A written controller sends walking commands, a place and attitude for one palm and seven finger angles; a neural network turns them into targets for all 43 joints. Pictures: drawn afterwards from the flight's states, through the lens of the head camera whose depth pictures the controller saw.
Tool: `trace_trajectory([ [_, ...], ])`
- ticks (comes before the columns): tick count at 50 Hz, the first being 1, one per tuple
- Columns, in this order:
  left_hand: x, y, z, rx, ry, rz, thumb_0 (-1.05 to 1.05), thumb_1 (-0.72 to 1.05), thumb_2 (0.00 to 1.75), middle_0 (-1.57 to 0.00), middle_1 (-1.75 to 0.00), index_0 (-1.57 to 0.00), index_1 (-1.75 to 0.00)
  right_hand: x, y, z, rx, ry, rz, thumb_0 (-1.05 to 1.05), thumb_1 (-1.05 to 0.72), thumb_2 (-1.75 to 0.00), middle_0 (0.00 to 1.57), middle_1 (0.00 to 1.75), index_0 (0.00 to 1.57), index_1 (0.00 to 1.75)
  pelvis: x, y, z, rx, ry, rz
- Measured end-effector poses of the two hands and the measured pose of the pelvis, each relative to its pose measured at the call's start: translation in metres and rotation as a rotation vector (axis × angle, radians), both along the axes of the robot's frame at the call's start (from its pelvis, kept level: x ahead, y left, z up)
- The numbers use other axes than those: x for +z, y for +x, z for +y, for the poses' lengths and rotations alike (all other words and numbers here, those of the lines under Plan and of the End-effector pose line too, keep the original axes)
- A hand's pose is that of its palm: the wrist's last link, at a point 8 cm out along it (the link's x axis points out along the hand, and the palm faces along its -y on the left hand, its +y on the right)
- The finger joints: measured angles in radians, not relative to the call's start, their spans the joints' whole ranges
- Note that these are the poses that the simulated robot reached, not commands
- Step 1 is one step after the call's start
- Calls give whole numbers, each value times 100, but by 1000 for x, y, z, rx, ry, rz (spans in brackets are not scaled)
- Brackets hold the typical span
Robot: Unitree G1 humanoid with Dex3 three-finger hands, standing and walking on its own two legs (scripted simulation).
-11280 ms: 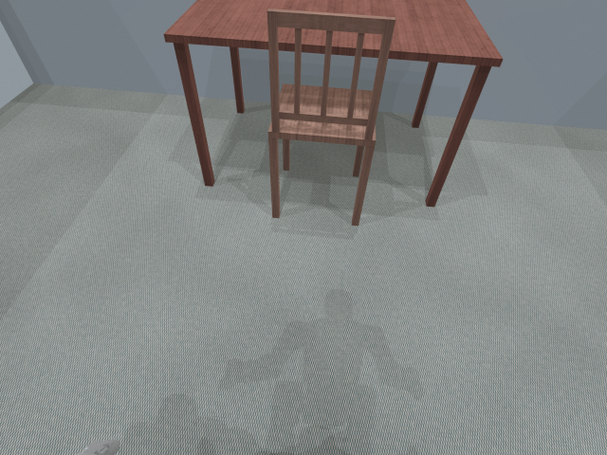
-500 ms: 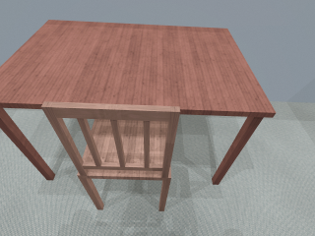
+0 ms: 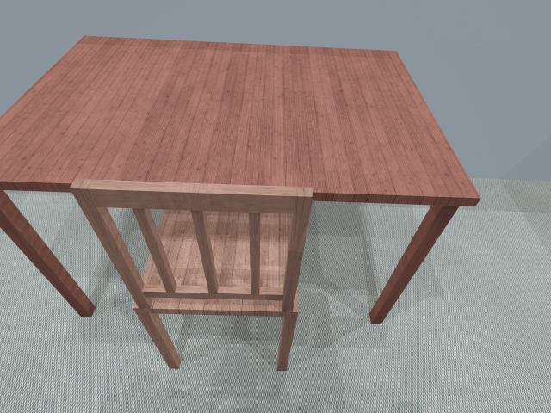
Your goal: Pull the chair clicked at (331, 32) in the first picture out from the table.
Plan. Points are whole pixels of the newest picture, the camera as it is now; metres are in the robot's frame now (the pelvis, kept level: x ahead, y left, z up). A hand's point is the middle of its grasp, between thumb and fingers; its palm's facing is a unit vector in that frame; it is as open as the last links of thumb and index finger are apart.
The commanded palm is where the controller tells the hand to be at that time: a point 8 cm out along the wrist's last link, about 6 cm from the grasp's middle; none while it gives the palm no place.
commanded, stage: look again from close up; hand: left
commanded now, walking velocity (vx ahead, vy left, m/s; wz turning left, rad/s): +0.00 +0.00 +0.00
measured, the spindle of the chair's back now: (206, 254) +0.42 +0.16 -0.08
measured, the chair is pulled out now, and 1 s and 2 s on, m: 0.00 0.00 0.00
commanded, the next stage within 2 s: raise the hand toward the chair's back in 0.42 s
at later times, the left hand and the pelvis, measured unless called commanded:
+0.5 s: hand out of the picture -0.04 +0.15 -0.18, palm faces +0.05 -0.99 -0.15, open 7.4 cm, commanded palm none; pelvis +0.00 +0.00 +0.00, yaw +0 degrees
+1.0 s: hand (188, 412) +0.15 +0.14 -0.08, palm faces +0.12 -0.99 -0.06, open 9.7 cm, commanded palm +0.12 +0.21 -0.07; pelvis -0.04 -0.05 -0.10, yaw +2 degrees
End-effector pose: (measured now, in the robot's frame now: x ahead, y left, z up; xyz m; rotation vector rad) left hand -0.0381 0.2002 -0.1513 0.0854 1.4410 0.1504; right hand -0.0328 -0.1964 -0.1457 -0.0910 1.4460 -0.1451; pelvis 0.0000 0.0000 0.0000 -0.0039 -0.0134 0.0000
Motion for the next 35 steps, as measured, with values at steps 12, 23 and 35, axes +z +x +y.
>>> trace_trajectory([
  [12, 0, -3, -1, 1, -3, 5, 0, 91, 90, -20, -30, -19, -30, 0, -2, -1, -1, -3, 2, 0, -91, -90, 20, 30, 20, 30, 0, -1, 0, 0, -1, -1],
  [23, 0, -4, 0, 1, 2, 4, 0, 91, 90, -20, -30, -19, -30, -1, -3, 0, -2, 1, -2, 0, -91, -90, 20, 30, 20, 30, 0, -3, 0, 0, 0, -4],
  [35, 92, 136, 43, -15, 209, -650, 6, 92, 88, -19, -29, -19, -29, 11, 46, -61, 40, -129, -404, 3, -93, -90, 20, 30, 20, 30, -12, -22, -5, 34, 25, 58],
])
